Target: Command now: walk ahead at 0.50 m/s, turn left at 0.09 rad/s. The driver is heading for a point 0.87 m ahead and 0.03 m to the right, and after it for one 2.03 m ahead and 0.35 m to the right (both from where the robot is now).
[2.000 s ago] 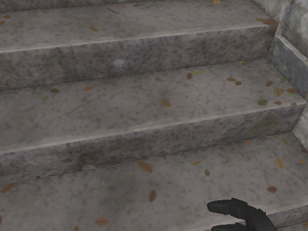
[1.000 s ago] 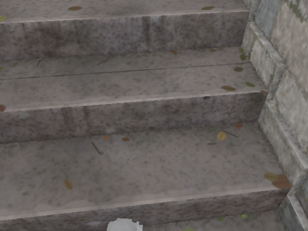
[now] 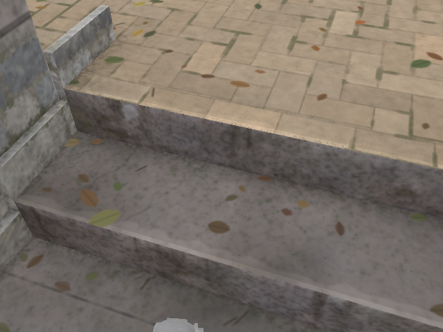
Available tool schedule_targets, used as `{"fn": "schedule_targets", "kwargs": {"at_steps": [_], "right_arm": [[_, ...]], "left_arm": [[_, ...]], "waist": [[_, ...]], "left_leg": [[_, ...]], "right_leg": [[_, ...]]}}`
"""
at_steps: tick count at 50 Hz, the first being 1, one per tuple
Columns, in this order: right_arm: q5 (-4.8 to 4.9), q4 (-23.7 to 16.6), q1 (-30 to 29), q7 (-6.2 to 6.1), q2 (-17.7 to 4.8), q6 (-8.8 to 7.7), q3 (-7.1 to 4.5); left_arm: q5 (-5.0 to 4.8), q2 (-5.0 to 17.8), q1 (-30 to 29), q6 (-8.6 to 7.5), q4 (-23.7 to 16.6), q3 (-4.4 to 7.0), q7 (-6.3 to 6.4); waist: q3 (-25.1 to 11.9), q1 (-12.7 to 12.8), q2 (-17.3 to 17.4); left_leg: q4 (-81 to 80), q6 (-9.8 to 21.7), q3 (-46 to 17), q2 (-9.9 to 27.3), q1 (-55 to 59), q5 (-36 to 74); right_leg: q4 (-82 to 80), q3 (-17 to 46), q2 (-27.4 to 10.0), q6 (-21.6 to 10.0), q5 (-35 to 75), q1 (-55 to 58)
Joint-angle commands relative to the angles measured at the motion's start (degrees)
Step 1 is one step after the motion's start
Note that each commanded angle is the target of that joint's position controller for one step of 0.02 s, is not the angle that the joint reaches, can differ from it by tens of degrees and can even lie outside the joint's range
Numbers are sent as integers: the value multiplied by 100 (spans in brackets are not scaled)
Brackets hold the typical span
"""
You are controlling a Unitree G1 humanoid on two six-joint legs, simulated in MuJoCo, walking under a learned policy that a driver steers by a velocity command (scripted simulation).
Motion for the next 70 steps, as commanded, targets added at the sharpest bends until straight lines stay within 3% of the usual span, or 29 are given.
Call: {"fn": "schedule_targets", "kwargs": {"at_steps": [1, 7, 8, 9, 14, 16, 17, 18, 23, 29, 30, 32, 34, 35, 37, 38, 39, 40, 42, 43, 44, 45, 46, 48, 51, 55, 59, 64, 70], "right_arm": [[35, -352, -237, -84, 303, 77, 221], [32, -1598, -2607, -104, 112, 274, 384], [98, -2058, -2563, -289, 689, 356, 390], [139, -2131, -2326, -344, 694, 455, 428], [288, -1434, 98, -598, 313, 391, 127], [76, -854, 1308, -580, -343, 266, -233], [-47, -568, 1549, -507, -1007, 282, -498], [137, -492, 1357, -453, -1081, 333, -574], [-67, 521, 963, -497, 665, 1, -158], [28, 830, 1769, -332, 97, -363, -98], [-822, 879, 2037, -131, 145, -47, -57], [-933, 1046, 2279, -20, -21, 168, 22], [-766, 1149, 2615, 36, 21, 119, 73], [336, 960, 2372, -478, -11, -184, 1], [491, 965, 2518, -841, -174, -300, -32], [483, 947, 2429, -908, -302, -296, -59], [-294, 1088, 2595, 43, -434, -177, 96], [-115, 899, 2209, 317, -1030, -226, -130], [-85, 887, 2253, 329, -1391, -245, -351], [303, 503, 2103, -437, -1108, -246, -445], [588, 241, 2255, -519, -676, -280, -387], [336, -83, 1533, -395, -439, -298, -463], [16, 377, 1773, 143, -46, -22, -396], [-20, 108, 1324, 89, 74, 18, -408], [-71, -140, 1113, -214, 126, 75, -185], [-8, -45, 982, -46, -177, 43, -176], [-101, -651, -388, -285, -589, -43, -262], [-88, -1606, -1839, -557, 259, 232, 278], [-201, -2114, -2460, -401, 220, 241, 352]], "left_arm": [[210, 7, 294, -128, -27, -132, 16], [419, -211, 1574, -116, 515, -318, -176], [-893, 110, 568, -297, -125, -115, 399], [-1017, 337, 628, -358, -152, -28, 656], [-723, 974, 779, -262, -218, 196, 675], [-770, 962, 487, -458, -464, 333, 501], [-779, 300, 750, -441, -816, 306, 298], [-621, 534, 415, -441, -993, 458, 197], [-443, -376, -1220, -199, -2306, 205, 381], [-604, -588, -2062, 82, -2728, -13, 566], [-443, 51, -2352, 252, -2584, -78, 8], [-353, -67, -2693, 195, -2729, -136, -205], [-385, 95, -3545, 269, -2959, -166, -164], [-459, -737, -4475, 237, -3466, -338, 256], [-577, -510, -4348, 263, -3434, -322, 362], [-656, -666, -3779, 302, -3207, -364, 346], [-387, -243, -4563, 637, -3559, -375, -189], [-287, 212, -4028, 706, -3458, -213, -354], [-344, 483, -3262, 602, -3065, -62, -261], [-466, 267, -1310, 333, -2365, 9, 149], [-464, 732, -265, 239, -1921, 180, 383], [-543, 1069, -262, 293, -1638, 386, 582], [54, 1285, 11, 168, -1632, 266, 209], [-197, 707, -1202, -35, -1237, 367, -91], [-339, -598, -2518, -116, -1045, -40, -89], [-255, -4, -2512, -266, -1430, 23, -233], [-257, 813, -1071, -314, -1276, 286, -29], [30, 376, 1029, -142, -391, 336, 228], [70, 333, -115, -135, -890, 169, 105]], "waist": [[827, -37, -557], [1154, 413, -234], [1885, -81, -52], [1887, -173, 75], [-251, -1032, -1113], [-922, -1580, -1950], [-1055, -1218, 163], [-1478, -1063, 281], [784, -141, -326], [852, -165, 74], [701, -424, 575], [593, -334, -101], [519, -487, 72], [1180, -546, -142], [1039, -558, -109], [812, -358, 113], [-68, -102, 1508], [-112, 241, 1377], [-506, 261, 1182], [-1406, 756, 652], [-1836, 804, -712], [-1209, 765, -1845], [-789, 825, -2001], [312, -72, -190], [-81, -983, 264], [-375, -1144, -263], [-297, -232, -578], [432, 586, -744], [417, -94, -316]], "left_leg": [[1380, 157, -43, 110, -2288, -336], [-383, 369, 1043, 705, -2679, 564], [-423, -564, 1403, 484, -878, -1170], [-845, -691, 1228, 648, -85, -1200], [-3893, -135, 2326, -852, 4410, -1918], [-5286, 171, 12, -185, 6344, -2367], [-7306, 885, -3580, 1509, 7233, -1246], [-8659, 821, -4705, 1640, 6840, -1168], [-8626, 249, -1931, 1184, 4477, -2682], [-9306, 26, -307, 1061, 5279, -557], [-8673, 66, -448, 673, 5836, -1596], [-8787, -148, -147, 626, 5909, -1738], [-9383, 11, 142, 627, 5715, -1677], [-10646, -58, -144, 933, 4852, -1021], [-11150, -62, 245, 912, 5253, 559], [-10862, -95, 759, 855, 5469, 2284], [-10045, 335, 732, 1172, 5435, 4828], [-9526, 474, 821, 1342, 6644, 7128], [-8517, 585, 902, 1440, 8177, 8785], [-6595, -177, 1197, 1113, 7896, 8588], [-4688, -682, 1005, 414, 5690, 6315], [-2586, -910, 832, -836, 4055, -189], [-753, -543, -1867, -1114, 2281, 342], [170, -362, -1331, -1050, 1439, 18], [-493, -291, -1041, -490, 1206, -534], [-1349, -1216, 342, 168, 2540, -294], [-756, -1509, 763, -87, 1465, -1365], [1869, -936, -244, -65, -3542, -3301], [-849, -677, 799, 502, -313, -882]], "right_leg": [[-1583, 1880, -1449, -1044, -25, 1067], [-2710, 1721, -1662, -1054, 357, 1460], [-3689, 1825, -1557, -825, 619, -63], [-4102, 1776, -1808, -804, 1480, -27], [-1053, 295, -1868, -492, 11239, 2208], [1749, 511, -1477, -249, 8653, 1066], [4278, 648, -52, 75, 2678, -1058], [6411, 1377, 80, 93, 1096, -1026], [8204, 1423, -426, -376, 865, -3099], [9599, 741, -220, -326, 336, -5264], [10090, 1656, -19, -1035, 1029, -6720], [9205, 1394, -175, -1342, 1991, -7157], [7903, 436, -760, -1199, 2291, -6769], [7448, -347, -537, -271, 646, -5405], [5695, -407, -865, -68, 90, -3931], [4995, -550, -712, -263, 51, -2937], [5194, -78, -245, -407, 211, -2616], [4497, -261, -15, -313, -210, -2928], [2669, -540, 345, -267, -461, -2525], [2757, 145, 246, -601, -1231, -553], [1625, 2631, -977, -1118, -1002, 1090], [-898, 5205, -1591, -1584, 294, 1207], [-1005, 5642, -1617, -1262, -228, 991], [-294, 3653, -1524, -1362, 1979, -191], [-737, 2219, -1216, -886, 3113, -664], [-981, 747, -491, -285, 4522, -1367], [-783, 1252, -932, -839, 5885, 601], [-627, 3256, -2354, -1241, 4758, 4157], [-1719, 2331, -1017, -721, 1805, 130]]}}
Next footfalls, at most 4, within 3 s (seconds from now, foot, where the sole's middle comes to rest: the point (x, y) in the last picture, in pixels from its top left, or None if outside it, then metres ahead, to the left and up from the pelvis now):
0.30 left None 0.43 0.12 -0.59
0.84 right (276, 229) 0.71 -0.06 -0.42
1.50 left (196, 93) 1.07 0.18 -0.26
2.06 right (268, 122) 0.94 -0.03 -0.26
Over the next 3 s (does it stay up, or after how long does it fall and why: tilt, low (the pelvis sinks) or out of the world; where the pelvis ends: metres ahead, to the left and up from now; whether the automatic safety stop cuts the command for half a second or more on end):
stays up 1.20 -0.07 0.49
